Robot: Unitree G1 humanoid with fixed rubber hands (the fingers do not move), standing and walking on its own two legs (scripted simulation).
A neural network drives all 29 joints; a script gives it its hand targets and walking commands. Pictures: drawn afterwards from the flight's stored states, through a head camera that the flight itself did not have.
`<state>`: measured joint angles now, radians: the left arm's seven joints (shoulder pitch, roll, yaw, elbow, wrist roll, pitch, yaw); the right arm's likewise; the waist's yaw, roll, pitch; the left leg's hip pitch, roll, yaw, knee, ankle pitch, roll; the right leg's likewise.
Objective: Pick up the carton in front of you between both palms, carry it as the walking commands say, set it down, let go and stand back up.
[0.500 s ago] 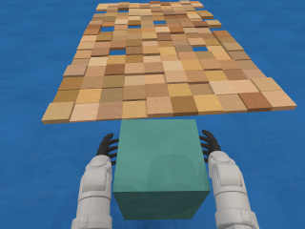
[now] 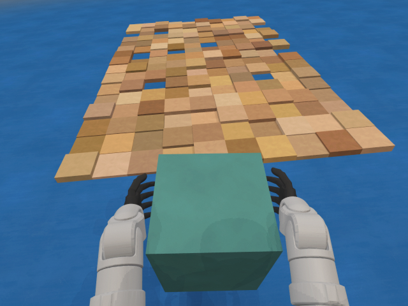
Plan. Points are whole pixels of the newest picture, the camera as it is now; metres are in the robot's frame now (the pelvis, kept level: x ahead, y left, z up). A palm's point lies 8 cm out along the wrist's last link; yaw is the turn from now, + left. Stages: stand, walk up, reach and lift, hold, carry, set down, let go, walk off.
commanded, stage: carry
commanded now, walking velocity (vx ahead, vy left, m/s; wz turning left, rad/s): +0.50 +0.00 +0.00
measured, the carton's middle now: (210, 225) +0.29 +0.01 +0.00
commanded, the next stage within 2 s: none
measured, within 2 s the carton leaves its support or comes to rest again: neither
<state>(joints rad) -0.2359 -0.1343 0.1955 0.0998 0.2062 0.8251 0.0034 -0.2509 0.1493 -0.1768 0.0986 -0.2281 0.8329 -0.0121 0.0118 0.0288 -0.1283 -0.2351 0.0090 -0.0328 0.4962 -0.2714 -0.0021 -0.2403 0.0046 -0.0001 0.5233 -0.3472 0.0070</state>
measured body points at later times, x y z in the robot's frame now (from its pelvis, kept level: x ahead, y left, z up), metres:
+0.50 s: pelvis +0.21 +0.00 +0.01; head +0.20 -0.01 +0.45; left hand +0.49 +0.14 +0.09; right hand +0.49 -0.16 +0.09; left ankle +0.11 +0.11 -0.74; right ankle +0.29 -0.12 -0.71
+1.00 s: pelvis +0.54 -0.02 +0.00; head +0.54 -0.03 +0.45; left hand +0.82 +0.14 +0.10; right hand +0.83 -0.16 +0.09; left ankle +0.68 +0.10 -0.71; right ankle +0.40 -0.11 -0.74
